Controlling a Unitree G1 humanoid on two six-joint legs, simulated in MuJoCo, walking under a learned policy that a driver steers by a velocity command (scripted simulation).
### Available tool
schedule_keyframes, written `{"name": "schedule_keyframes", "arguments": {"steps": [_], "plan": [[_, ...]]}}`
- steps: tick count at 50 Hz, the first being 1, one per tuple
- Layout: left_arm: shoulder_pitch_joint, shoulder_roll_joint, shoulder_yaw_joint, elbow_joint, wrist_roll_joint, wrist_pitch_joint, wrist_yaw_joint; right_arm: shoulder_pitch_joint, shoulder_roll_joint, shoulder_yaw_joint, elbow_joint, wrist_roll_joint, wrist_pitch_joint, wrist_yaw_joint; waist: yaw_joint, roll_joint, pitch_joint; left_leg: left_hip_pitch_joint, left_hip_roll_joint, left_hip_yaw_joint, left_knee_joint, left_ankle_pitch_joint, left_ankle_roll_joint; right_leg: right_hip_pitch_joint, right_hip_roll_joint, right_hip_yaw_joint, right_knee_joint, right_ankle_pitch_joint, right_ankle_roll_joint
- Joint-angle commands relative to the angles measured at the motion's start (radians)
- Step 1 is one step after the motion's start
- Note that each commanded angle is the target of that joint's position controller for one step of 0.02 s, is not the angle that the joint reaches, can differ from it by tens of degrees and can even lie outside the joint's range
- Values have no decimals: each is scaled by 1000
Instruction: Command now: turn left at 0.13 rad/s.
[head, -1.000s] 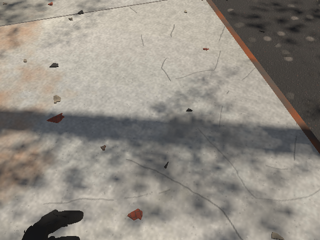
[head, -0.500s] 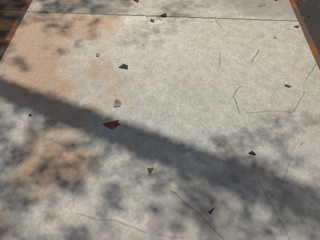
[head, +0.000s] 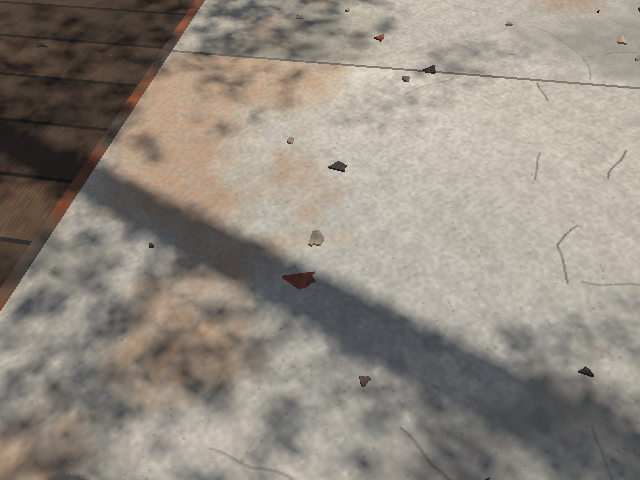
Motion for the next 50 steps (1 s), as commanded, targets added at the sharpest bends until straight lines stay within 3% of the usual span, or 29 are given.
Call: {"name": "schedule_keyframes", "arguments": {"steps": [1,3,5,6,7,8,13,28,50], "plan": [[-137,141,23,-89,-19,-33,6,-10,-93,-34,-54,-10,-10,-5,-40,-213,-26,107,52,16,-8,33,-23,-34,-200,220,-231,81,-129],[-88,122,14,-66,-22,-35,5,-8,-58,-23,-44,-9,-8,0,-37,-188,-30,176,66,14,-110,148,-22,-7,-152,164,-186,148,-86],[-29,115,9,-56,-14,-44,-5,-8,-93,-26,-46,-2,-6,-4,-5,-138,-55,241,103,-20,-115,312,-5,-5,-111,140,-147,141,-51],[-2,122,11,-54,-18,-45,-6,5,-118,-36,-22,5,-4,-4,15,-68,-64,219,86,-14,-90,260,12,7,-80,98,-155,115,-37],[-29,136,12,-49,-21,-44,-5,15,-92,-33,-22,5,-4,-1,-13,-89,-54,196,81,-15,-105,234,14,24,-77,85,-136,93,-31],[-47,120,9,-54,-23,-40,-4,18,-79,-27,-10,0,-5,-1,-10,-75,-48,191,87,-20,-121,231,10,22,-72,73,-129,80,-31],[-45,101,1,-41,-22,-26,0,17,-80,-28,20,1,-14,-7,3,-15,-27,177,91,-30,-136,244,4,32,-53,49,-112,74,-31],[-38,90,-4,66,-27,-24,3,51,-69,-25,139,7,-21,-28,-2,-33,-3,206,88,-22,-149,244,-2,33,-34,32,-138,66,-22],[31,81,-16,199,-32,-21,16,72,-55,-8,350,13,-22,-38,0,-36,27,206,77,12,-187,230,-14,57,-24,29,-182,86,-33]]}}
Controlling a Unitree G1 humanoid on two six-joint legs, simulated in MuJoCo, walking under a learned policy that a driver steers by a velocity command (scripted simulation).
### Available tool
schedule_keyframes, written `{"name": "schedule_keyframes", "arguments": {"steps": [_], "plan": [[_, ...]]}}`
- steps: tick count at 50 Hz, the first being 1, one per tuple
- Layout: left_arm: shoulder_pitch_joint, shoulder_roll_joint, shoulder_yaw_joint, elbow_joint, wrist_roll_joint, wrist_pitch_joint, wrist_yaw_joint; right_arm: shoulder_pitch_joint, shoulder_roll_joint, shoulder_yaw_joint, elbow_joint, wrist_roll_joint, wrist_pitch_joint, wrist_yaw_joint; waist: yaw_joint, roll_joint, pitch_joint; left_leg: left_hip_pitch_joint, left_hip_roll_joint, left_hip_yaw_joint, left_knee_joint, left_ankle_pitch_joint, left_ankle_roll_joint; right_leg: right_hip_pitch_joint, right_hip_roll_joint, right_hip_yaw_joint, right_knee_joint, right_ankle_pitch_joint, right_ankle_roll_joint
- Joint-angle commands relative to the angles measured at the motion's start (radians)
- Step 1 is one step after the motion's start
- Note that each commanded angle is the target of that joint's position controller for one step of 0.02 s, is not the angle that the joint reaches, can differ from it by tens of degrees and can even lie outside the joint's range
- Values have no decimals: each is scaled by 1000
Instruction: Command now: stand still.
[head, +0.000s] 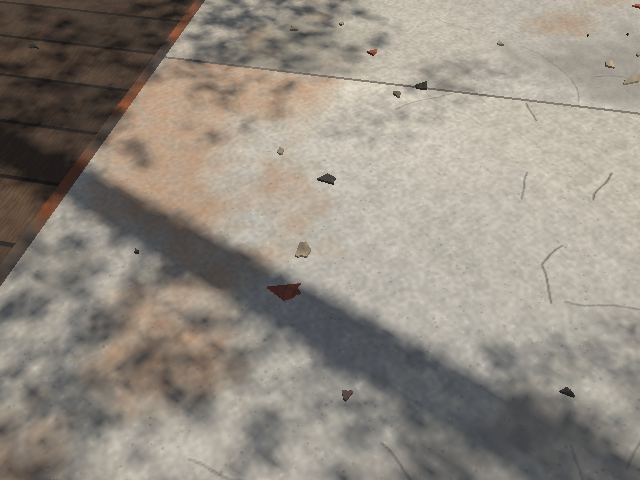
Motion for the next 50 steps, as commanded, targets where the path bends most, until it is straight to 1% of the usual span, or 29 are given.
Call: {"name": "schedule_keyframes", "arguments": {"steps": [1,9,17,39,40,41,42,43,44,45,46,47,48,49,50], "plan": [[28,107,17,-21,-1,-7,4,20,-101,-14,-9,1,-9,-4,0,-4,-4,22,8,8,-58,146,25,-51,-48,50,-119,84,-15],[56,98,13,-2,-2,-5,5,33,-94,-4,34,2,-9,-4,0,-5,1,15,7,15,-63,142,24,-44,-44,47,-121,99,-16],[83,87,10,11,-2,-3,6,46,-87,4,62,3,-9,-5,-1,-4,6,8,6,20,-65,139,23,-41,-42,45,-122,110,-17],[145,62,7,29,-4,-2,9,87,-69,17,90,5,-10,-7,-2,-4,18,-6,5,28,-66,133,22,-41,-37,40,-119,120,-17],[162,54,5,38,-3,-1,11,104,-55,20,99,5,-9,-7,-2,-12,-6,4,-10,46,-60,55,23,-32,-32,38,-134,10,-19],[168,70,11,41,-9,2,14,105,-50,21,99,8,-8,-8,3,-31,8,-20,-37,76,-24,-60,27,-42,-33,52,-153,-160,-32],[170,107,23,36,-17,5,19,98,-54,19,92,12,-11,-9,9,-71,31,-69,-68,114,42,-193,35,-60,-60,102,-183,-343,-64],[193,137,33,33,-23,4,21,74,-55,19,75,12,-20,-7,24,-118,64,-151,-72,132,122,-252,44,-66,-132,203,-239,-500,-109],[218,170,45,32,-26,-2,22,46,-47,21,53,13,-35,-1,38,-174,89,-220,-54,141,231,-237,52,-61,-234,338,-309,-595,-165],[221,190,56,27,-26,-10,23,16,-43,23,33,16,-54,7,44,-191,129,-254,-5,118,325,-206,64,-98,-321,449,-360,-595,-217],[207,182,57,17,-18,-20,22,1,-47,19,21,22,-69,17,38,-178,154,-307,28,95,394,-232,76,-93,-358,492,-377,-539,-241],[191,168,57,7,-16,-29,18,-2,-49,17,13,28,-82,25,28,-162,159,-349,55,80,409,-270,90,-63,-366,485,-372,-472,-238],[168,160,57,-7,-24,-35,16,6,-51,15,7,33,-94,32,12,-142,148,-339,72,74,350,-276,105,-42,-351,439,-356,-404,-214],[138,160,58,-21,-35,-36,14,23,-51,12,9,37,-103,37,-9,-126,128,-263,69,90,237,-250,115,-54,-312,362,-334,-336,-181],[101,165,59,-34,-46,-33,12,71,-44,8,30,36,-110,41,-41,-112,102,-113,36,137,102,-158,116,-113,-251,264,-295,-276,-151]]}}
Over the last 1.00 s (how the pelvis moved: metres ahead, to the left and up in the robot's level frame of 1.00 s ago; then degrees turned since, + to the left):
0.01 -0.02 0.00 1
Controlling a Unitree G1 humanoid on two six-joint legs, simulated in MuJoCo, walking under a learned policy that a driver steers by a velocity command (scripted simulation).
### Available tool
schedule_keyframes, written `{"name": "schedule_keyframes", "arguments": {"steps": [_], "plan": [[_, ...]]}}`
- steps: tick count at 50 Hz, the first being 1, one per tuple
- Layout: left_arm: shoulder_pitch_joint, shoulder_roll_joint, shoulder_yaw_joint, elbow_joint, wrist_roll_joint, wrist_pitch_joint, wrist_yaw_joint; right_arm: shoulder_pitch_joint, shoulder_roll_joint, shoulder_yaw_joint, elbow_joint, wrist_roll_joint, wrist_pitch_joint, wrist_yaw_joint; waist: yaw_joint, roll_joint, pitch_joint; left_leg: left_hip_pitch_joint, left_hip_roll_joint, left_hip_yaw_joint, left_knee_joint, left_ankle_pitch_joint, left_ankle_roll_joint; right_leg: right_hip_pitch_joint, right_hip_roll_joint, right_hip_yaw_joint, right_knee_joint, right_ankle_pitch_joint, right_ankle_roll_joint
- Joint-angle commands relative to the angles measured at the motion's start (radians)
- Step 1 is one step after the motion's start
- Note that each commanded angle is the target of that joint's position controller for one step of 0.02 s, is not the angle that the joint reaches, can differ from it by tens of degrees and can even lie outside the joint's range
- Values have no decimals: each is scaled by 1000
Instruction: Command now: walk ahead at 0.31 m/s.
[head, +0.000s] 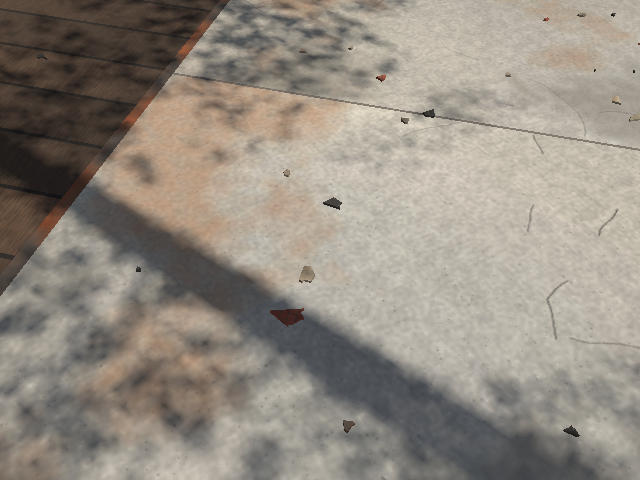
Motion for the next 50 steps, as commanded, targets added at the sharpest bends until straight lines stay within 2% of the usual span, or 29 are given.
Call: {"name": "schedule_keyframes", "arguments": {"steps": [1,2,3,4,5,6,8,9,11,17,21,24,25,26,27,28,29,30,31,33,35,38,41,42,43,44,45,48,50], "plan": [[-82,163,31,-73,-21,-10,-3,79,-58,-24,-3,3,-39,14,-87,-61,130,163,-25,57,-240,179,8,-226,-174,188,-190,-206,-130],[-83,155,28,-79,-18,-8,-5,157,-63,-33,31,-3,-34,15,-109,-30,113,272,-52,61,-270,210,-8,-285,-129,140,-102,-173,-116],[-104,108,13,-93,-8,-16,-12,255,-94,-46,48,-5,-32,13,-147,86,78,393,53,-105,-347,135,16,-379,-62,58,122,-83,-78],[-105,35,-6,-119,13,-31,-19,357,-198,-64,40,-1,-31,9,-160,322,22,496,282,-477,-494,33,104,-535,23,-53,474,-142,-20],[-100,25,-5,-140,-13,-47,-19,370,-233,-64,46,-23,-49,22,-139,346,33,441,407,-794,-607,-209,231,-653,43,44,687,-234,-35],[-135,73,2,-155,-31,-60,-22,252,-170,-45,12,-19,-64,26,-94,191,145,377,401,-738,-611,-267,223,-742,-33,89,789,-153,-56],[-142,101,15,-142,-14,-79,-30,125,-120,-25,-37,-18,-71,39,-49,108,162,334,287,-476,-608,-25,143,-726,-94,76,745,47,-71],[-155,123,25,-142,-1,-82,-33,119,-105,-19,-45,-19,-67,41,-44,107,157,335,248,-375,-608,130,115,-700,-111,63,684,104,-64],[-171,98,27,-139,5,-75,-45,184,-80,-9,-32,-27,-53,33,-54,126,124,342,196,-246,-599,362,98,-652,-115,19,626,167,-41],[-427,29,-3,-242,7,-66,-54,211,-143,-12,-53,-37,-27,-3,-88,107,160,217,140,-81,-596,738,94,-514,-42,-78,234,328,14],[-450,60,0,-265,1,-61,-65,230,-154,-19,-37,-22,-18,-9,-58,153,122,268,173,-64,-515,891,78,-374,-4,-57,120,384,-21],[-194,149,41,-183,19,-69,-62,149,-161,-27,-60,-23,-6,-12,86,155,-40,348,147,-55,-241,1083,25,-103,48,-55,39,433,-83],[-98,196,54,-155,30,-69,-55,166,-151,-22,-71,-33,-8,-5,115,102,-126,240,98,-40,-60,912,-12,112,-39,9,48,710,-114],[-16,256,57,-140,65,-58,-49,286,-61,3,-71,-55,-16,4,65,-120,-291,-56,-28,-10,318,282,-63,462,-305,286,146,1136,-265],[-7,195,31,-131,65,-49,-56,394,-11,16,-30,-33,-28,15,29,-215,-473,-108,-104,-157,546,-254,-85,522,-438,533,51,1239,-393],[-104,167,28,-146,36,-43,-62,361,-87,-6,-26,-8,-24,19,12,-125,-385,-127,-46,-188,606,-216,-88,351,-394,471,-23,911,-374],[-234,126,17,-175,19,-40,-59,225,-107,-14,-62,0,-14,11,0,-50,-192,-194,0,-122,584,-162,-92,173,-333,354,-77,695,-310],[-303,87,1,-183,21,-43,-58,150,-104,-20,-77,-7,0,-3,-20,18,-95,-174,37,-106,516,-101,-99,4,-283,268,-132,598,-265],[-343,71,-6,-182,30,-46,-57,142,-97,-27,-81,-15,19,-18,-50,8,-50,-100,65,-106,431,-61,-101,-125,-239,195,-162,540,-230],[-351,88,-1,-162,55,-42,-55,171,-55,-23,-79,-25,40,-33,-83,-44,-26,26,61,-74,263,-20,-103,-266,-183,113,-196,495,-211],[-325,100,2,-149,64,-41,-44,153,-43,-20,-85,-29,47,-45,-81,-68,-51,63,57,-64,110,-6,-102,-263,-182,106,-200,458,-227],[-330,124,7,-148,41,-25,-30,106,-70,-27,-92,-30,67,-41,-77,-66,-73,154,49,-46,-64,192,-85,-287,-183,133,-237,70,-203],[-297,83,-7,-121,28,-10,-25,70,-85,-33,-98,-55,75,-32,-84,-45,24,217,51,-47,-219,256,-44,-377,-131,129,-250,-265,-99],[-272,79,-9,-111,29,-8,-25,55,-104,-33,-110,-56,72,-34,-67,-12,71,184,93,-94,-305,231,-22,-371,-102,115,-214,-270,-58],[-217,90,1,-108,27,-1,-19,25,-179,-51,-99,-40,67,-36,-5,111,112,52,86,-100,-326,66,4,-304,-37,46,-187,-189,-33],[-223,96,0,-101,34,4,-11,9,-146,-50,-94,-34,57,-33,-16,142,122,-38,71,-98,-369,-21,2,-204,-20,20,-132,-108,-20],[-216,93,1,-99,34,6,-6,-2,-111,-42,-89,-38,45,-31,-8,154,108,-63,72,-100,-394,-21,-11,-148,-19,13,-100,-46,-23],[-185,77,0,-77,37,9,-2,-22,-86,-40,-83,-33,19,-25,-1,124,57,-6,65,-91,-375,134,-34,-100,-21,2,-58,76,-37],[-181,83,4,-64,25,7,-3,26,-112,-52,-66,-20,18,-26,-20,104,26,34,52,-86,-359,2,-6,-122,8,-30,-9,-66,-48]]}}
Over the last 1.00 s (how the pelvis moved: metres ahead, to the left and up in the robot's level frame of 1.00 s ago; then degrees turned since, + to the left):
0.04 0.02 0.00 0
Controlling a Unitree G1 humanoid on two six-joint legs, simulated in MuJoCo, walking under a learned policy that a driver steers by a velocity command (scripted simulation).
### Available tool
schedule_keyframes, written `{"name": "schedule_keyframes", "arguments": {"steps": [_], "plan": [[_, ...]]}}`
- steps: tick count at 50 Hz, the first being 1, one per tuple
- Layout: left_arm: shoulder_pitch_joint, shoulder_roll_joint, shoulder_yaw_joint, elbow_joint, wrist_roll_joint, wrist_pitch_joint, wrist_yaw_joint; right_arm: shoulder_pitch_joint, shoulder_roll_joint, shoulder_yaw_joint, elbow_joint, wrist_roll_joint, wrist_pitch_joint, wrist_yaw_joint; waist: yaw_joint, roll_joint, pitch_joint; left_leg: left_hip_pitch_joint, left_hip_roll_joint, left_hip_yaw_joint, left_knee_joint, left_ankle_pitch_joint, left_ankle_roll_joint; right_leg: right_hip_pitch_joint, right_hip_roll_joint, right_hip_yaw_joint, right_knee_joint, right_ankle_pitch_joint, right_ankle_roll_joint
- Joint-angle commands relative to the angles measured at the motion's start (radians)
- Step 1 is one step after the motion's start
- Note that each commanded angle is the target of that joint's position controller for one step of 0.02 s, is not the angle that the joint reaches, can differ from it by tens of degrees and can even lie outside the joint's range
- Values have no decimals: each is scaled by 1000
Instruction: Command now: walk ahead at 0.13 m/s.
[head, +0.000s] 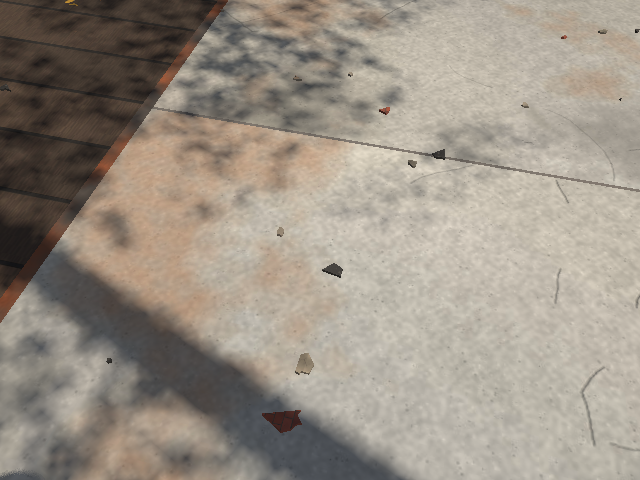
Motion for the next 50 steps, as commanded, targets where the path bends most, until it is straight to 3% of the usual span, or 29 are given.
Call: {"name": "schedule_keyframes", "arguments": {"steps": [1,3,4,5,6,8,10,11,12,13,14,15,17,19,24,27,29,31,33,34,35,36,37,38,39,40,41,43,50], "plan": [[19,102,26,-19,-14,-9,4,61,-135,-33,-14,15,-15,-2,-13,99,14,-32,45,-76,-145,-283,87,-23,-12,19,0,-300,-41],[-21,84,26,-35,-21,-27,-4,115,-154,-42,-12,25,-27,-1,-43,125,68,10,130,-203,-210,-421,156,-156,-5,8,91,-345,-48],[-42,61,22,-45,-24,-42,-11,153,-179,-50,-3,31,-37,1,-54,172,81,67,211,-318,-264,-437,202,-224,4,-13,174,-272,-47],[-57,54,22,-54,-26,-56,-19,160,-196,-57,0,34,-47,2,-55,201,100,106,281,-411,-287,-388,243,-277,-14,0,224,-217,-58],[-69,60,24,-61,-28,-68,-26,156,-187,-57,-3,31,-56,4,-52,193,101,129,313,-439,-284,-293,256,-306,-37,24,254,-217,-68],[-50,65,27,-60,-35,-82,-37,115,-176,-55,-18,33,-65,12,-21,159,79,146,298,-375,-248,-126,230,-264,-53,28,195,-242,-80],[73,74,41,-3,-38,-82,-37,26,-181,-57,-45,43,-56,20,52,137,45,-22,198,-218,-202,-52,166,54,-7,-23,22,-88,-76],[171,101,56,36,-33,-75,-33,-9,-177,-56,-61,40,-54,21,92,106,17,-127,140,-142,-115,18,131,221,-14,10,17,-43,-75],[303,178,81,64,-32,-72,-25,-52,-121,-41,-90,34,-60,24,139,-87,-2,-295,22,9,183,78,60,373,-175,271,-121,-145,-139],[410,258,97,79,-32,-73,-30,-50,-68,-27,-120,25,-81,22,161,-311,-42,-505,-74,42,486,-192,22,518,-379,658,-264,-135,-266],[360,185,68,69,-16,-83,-29,-58,-105,-37,-119,37,-94,27,114,-194,-5,-607,-21,-56,672,-263,42,504,-417,691,-251,-110,-280],[292,131,51,44,-13,-91,-31,-53,-115,-38,-113,47,-103,38,78,-116,30,-642,24,-79,724,-178,71,472,-383,580,-235,-41,-242],[217,118,39,16,-12,-95,-42,-76,-117,-45,-110,39,-106,42,42,-29,52,-635,82,-51,663,-17,91,411,-320,403,-252,125,-183],[235,91,26,21,-7,-82,-40,-86,-96,-47,-114,33,-95,49,27,-49,42,-562,95,-20,585,48,81,358,-268,280,-269,284,-151],[246,141,30,13,-3,-68,-11,-290,-43,-19,-197,25,-79,58,47,-37,104,-475,54,42,235,239,32,221,-213,151,-343,322,-144],[284,152,35,26,-7,-66,-6,-382,-52,-10,-230,28,-81,70,65,-54,128,-354,4,80,79,333,34,180,-201,104,-344,406,-131],[299,146,37,42,-12,-60,-6,-394,-67,-10,-247,29,-84,78,51,-68,115,-304,-11,65,24,360,57,228,-215,87,-289,537,-112],[268,156,43,38,-10,-55,-4,-318,-119,-27,-233,24,-86,80,-7,-97,43,-200,-40,51,3,346,93,297,-225,84,-182,721,-80],[223,152,44,22,-12,-45,-6,-95,-181,-57,-162,9,-89,72,-123,-89,-87,76,-61,52,-51,432,136,285,-175,72,76,812,-31],[228,126,33,-2,1,-47,-11,25,-245,-69,-138,-17,-88,61,-151,-7,-206,356,97,-81,21,786,184,99,-121,67,319,526,5],[410,-8,-3,21,3,-50,-18,52,-282,-61,-135,-44,-78,58,-60,262,-402,670,419,-417,58,1163,381,-182,41,61,742,-420,60],[445,61,16,60,-25,-57,-22,77,-223,-48,-142,-22,-69,65,-92,193,-526,648,428,-532,-17,1014,418,-202,49,235,898,-525,63],[319,125,38,10,-49,-53,-18,-56,-206,-41,-177,0,-64,62,-70,148,-359,478,386,-395,-77,816,366,-279,-7,195,911,-464,65],[224,128,43,-17,-47,-41,-6,-154,-159,-27,-194,6,-61,55,-45,78,-226,306,328,-290,-135,665,311,-293,-55,147,861,-391,73],[193,121,53,-23,-36,-21,6,-202,-127,-15,-196,2,-62,52,-19,48,-147,152,294,-214,-183,588,281,-257,-81,133,822,-347,81],[218,103,59,-25,-30,3,15,-230,-121,-13,-191,-11,-62,52,18,77,-115,23,264,-144,-221,505,259,-173,-106,130,781,-315,81],[232,86,62,-32,-26,23,19,-244,-125,-15,-187,-25,-59,53,35,103,-93,-68,249,-105,-255,436,254,-117,-102,110,757,-295,79],[233,69,69,-59,-24,44,28,-248,-149,-22,-182,-35,-56,43,51,123,-72,-131,244,-54,-297,344,274,-106,-103,86,681,-274,77],[66,112,86,-170,-16,69,10,-250,-225,-49,-192,-8,-16,-13,24,125,-85,-63,293,2,-347,80,261,-131,-125,44,445,-145,64]]}}
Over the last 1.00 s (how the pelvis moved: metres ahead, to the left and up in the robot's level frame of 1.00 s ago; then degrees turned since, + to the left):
0.31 0.01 0.00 0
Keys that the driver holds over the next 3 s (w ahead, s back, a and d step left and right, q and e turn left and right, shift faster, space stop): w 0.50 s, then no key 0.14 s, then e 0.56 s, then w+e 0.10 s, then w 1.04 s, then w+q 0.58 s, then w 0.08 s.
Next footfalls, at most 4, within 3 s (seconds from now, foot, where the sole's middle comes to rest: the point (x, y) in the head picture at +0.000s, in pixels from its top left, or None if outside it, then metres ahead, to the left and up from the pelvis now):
0.68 left None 0.47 0.09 -0.77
1.16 right None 0.37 -0.13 -0.77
1.66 left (313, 430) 0.63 0.03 -0.77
2.16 right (459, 344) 0.85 -0.32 -0.77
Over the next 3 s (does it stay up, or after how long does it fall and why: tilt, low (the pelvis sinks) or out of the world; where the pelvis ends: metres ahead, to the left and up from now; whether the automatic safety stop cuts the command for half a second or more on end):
stays up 1.19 -0.27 0.01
